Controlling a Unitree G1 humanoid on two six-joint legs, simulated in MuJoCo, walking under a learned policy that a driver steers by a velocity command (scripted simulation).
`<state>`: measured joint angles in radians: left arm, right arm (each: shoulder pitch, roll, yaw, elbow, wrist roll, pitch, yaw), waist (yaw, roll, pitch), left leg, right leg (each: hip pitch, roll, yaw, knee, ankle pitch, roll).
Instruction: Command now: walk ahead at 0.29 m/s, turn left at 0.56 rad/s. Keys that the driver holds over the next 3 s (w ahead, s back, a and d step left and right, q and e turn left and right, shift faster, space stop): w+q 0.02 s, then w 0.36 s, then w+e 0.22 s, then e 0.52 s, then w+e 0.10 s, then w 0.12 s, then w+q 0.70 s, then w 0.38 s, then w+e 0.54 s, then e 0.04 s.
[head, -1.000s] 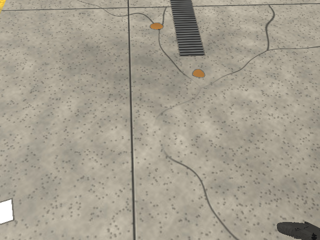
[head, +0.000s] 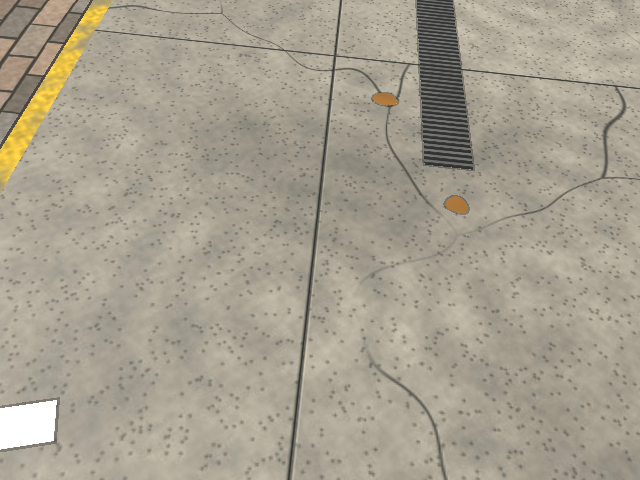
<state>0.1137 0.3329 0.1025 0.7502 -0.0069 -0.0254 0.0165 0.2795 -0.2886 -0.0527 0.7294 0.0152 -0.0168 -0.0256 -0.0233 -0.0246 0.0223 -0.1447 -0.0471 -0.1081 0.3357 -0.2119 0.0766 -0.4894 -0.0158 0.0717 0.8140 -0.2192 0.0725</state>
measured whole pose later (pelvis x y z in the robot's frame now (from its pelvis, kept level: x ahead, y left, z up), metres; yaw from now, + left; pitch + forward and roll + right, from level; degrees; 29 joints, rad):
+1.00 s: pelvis +0.39 +0.01 -0.01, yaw -10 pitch +1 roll +2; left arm 0.19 0.33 0.07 0.66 -0.01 0.04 0.01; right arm 0.14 -0.29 -0.07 0.75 -0.01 -0.04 0.00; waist -0.02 -0.02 0.09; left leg -0.22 0.02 0.17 0.36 -0.16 0.03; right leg -0.57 -0.08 0.00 0.87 -0.26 0.06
